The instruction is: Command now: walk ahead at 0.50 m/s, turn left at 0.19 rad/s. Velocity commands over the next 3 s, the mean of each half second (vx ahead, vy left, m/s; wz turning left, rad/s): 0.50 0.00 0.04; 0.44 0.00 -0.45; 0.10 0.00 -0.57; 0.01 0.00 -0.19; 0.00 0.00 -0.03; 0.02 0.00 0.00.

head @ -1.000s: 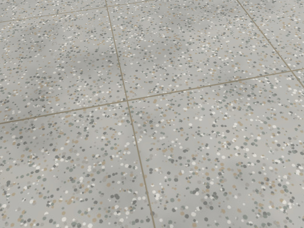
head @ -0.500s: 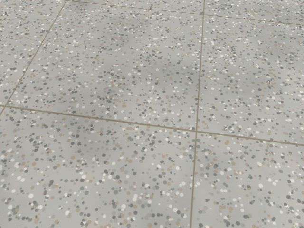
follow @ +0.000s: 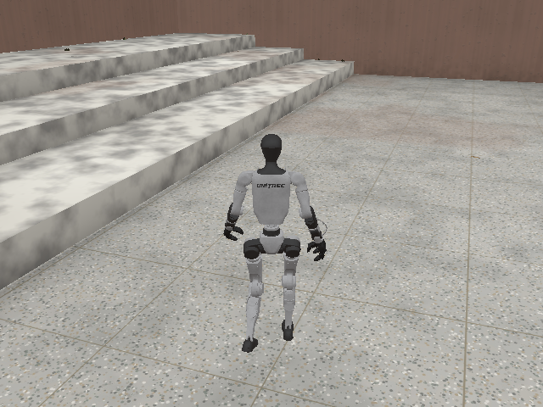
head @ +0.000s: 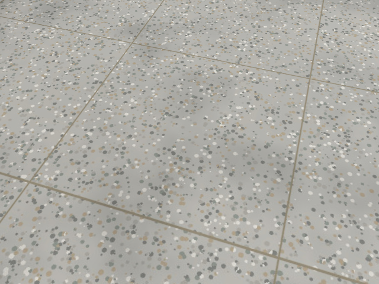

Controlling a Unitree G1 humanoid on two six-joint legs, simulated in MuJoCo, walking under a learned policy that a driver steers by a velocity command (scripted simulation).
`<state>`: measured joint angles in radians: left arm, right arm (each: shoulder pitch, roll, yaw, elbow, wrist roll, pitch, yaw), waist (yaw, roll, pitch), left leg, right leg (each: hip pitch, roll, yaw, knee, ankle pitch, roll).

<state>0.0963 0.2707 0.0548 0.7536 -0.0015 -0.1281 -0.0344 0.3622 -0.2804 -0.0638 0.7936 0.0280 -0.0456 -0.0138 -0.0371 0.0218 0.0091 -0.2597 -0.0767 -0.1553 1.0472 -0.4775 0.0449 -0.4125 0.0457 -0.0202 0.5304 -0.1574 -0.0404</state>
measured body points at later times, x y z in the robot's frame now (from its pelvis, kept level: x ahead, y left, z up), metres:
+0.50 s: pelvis +0.27 +0.05 +0.00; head +0.31 +0.06 +0.45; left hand +0.27 +0.33 -0.14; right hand +0.49 -0.19 -0.07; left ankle +0.35 +0.15 -0.73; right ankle +0.12 -0.10 -0.66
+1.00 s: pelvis +0.52 -0.01 -0.01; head +0.57 -0.03 +0.43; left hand +0.79 +0.19 -0.10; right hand +0.50 -0.30 -0.14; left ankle +0.38 +0.16 -0.66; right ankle +0.61 -0.11 -0.73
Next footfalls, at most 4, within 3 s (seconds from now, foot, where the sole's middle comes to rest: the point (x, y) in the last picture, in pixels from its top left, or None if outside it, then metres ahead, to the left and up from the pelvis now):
0.42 left None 0.39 0.15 -0.76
0.96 right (224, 236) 0.65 -0.12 -0.76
1.42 left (175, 207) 0.78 0.06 -0.76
1.78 right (230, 252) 0.59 -0.13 -0.76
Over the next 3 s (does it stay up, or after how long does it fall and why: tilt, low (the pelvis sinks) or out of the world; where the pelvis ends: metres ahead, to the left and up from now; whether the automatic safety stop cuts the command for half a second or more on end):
stays up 0.66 -0.04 0.01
